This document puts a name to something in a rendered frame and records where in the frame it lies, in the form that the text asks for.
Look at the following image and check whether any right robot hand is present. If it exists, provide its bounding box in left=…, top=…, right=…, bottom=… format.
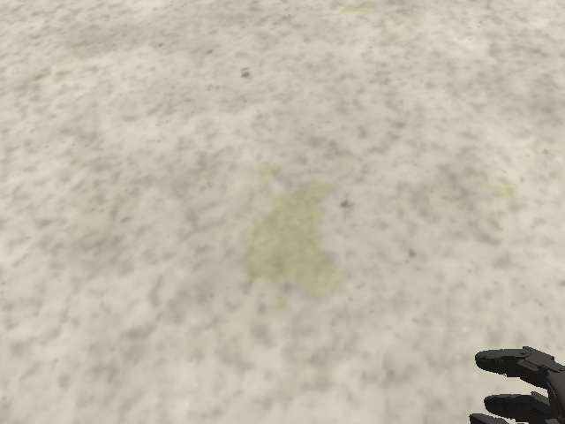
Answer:
left=469, top=346, right=565, bottom=424

